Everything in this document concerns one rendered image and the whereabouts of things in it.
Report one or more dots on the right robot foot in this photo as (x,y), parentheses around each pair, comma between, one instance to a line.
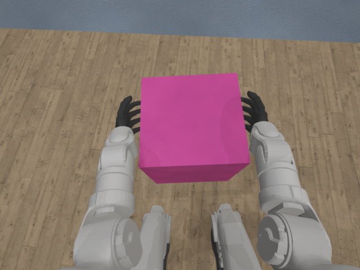
(215,252)

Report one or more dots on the left robot forearm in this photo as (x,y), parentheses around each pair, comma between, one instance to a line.
(113,194)

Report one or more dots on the robot left hand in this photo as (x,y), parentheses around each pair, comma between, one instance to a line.
(124,116)

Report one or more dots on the robot right upper arm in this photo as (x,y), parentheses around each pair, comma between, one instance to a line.
(289,242)

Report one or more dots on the carton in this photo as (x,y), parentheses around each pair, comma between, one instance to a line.
(192,128)

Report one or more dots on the right robot forearm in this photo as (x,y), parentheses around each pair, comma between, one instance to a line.
(280,189)

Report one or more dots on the right robot thigh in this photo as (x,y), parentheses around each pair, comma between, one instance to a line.
(229,232)

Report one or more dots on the robot right hand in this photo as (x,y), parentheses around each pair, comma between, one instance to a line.
(257,110)

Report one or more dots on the robot left upper arm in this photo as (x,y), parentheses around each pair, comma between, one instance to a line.
(112,244)

